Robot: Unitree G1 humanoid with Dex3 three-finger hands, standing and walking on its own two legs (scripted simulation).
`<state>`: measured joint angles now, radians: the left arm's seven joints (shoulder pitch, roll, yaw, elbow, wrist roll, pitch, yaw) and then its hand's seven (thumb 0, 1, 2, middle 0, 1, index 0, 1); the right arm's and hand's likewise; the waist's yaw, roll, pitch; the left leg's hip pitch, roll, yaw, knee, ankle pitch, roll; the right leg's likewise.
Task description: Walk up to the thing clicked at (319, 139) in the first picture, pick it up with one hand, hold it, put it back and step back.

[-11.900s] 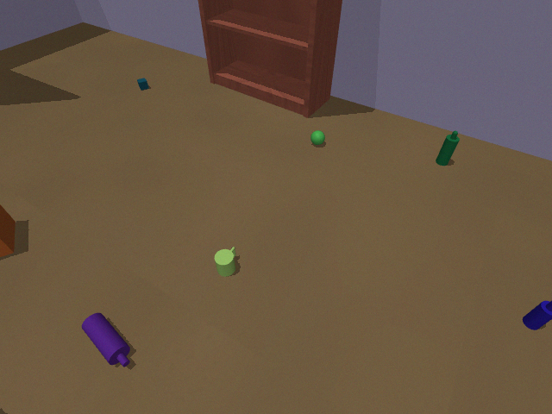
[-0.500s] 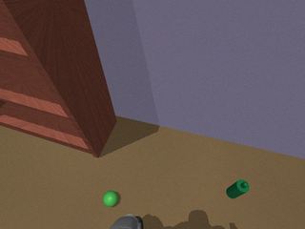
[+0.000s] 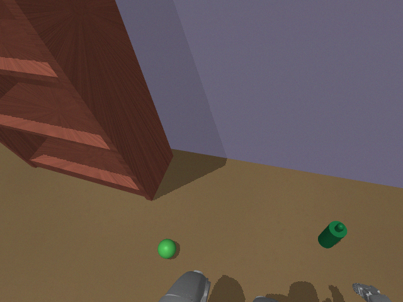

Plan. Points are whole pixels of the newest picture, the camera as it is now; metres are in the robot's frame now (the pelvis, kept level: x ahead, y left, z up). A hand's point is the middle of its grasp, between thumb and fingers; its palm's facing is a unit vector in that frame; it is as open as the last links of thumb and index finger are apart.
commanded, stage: walk up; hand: left
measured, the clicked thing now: (167, 248) +0.40 +0.28 -0.72
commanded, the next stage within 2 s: none
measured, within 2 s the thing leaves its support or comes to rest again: neither
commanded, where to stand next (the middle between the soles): +0.03 +0.03 m, yaw +2 degrees
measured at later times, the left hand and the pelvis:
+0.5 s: hand out of the picture +0.02 +0.30 -0.15, palm faces +0.08 -0.94 -0.32, open 7.3 cm; pelvis +0.01 +0.03 +0.01, yaw +6 degrees
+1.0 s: hand out of the picture +0.11 +0.31 -0.15, palm faces +0.04 -0.93 -0.38, open 7.3 cm; pelvis +0.00 +0.04 -0.01, yaw +4 degrees
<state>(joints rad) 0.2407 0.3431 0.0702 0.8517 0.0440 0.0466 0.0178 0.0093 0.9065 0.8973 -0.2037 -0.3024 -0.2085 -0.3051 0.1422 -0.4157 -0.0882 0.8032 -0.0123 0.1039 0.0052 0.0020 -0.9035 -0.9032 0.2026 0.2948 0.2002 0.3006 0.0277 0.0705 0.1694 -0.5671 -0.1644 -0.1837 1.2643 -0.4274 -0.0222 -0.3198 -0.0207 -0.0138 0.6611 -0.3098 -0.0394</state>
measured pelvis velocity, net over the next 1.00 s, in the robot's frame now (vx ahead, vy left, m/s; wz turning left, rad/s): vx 0.00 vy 0.04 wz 0.07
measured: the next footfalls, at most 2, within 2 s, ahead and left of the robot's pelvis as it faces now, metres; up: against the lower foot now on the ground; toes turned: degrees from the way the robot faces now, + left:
left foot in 0.26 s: +0.00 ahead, +0.15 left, +0.00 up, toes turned +6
right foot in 0.62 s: +0.15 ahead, -0.10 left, +0.00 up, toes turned +4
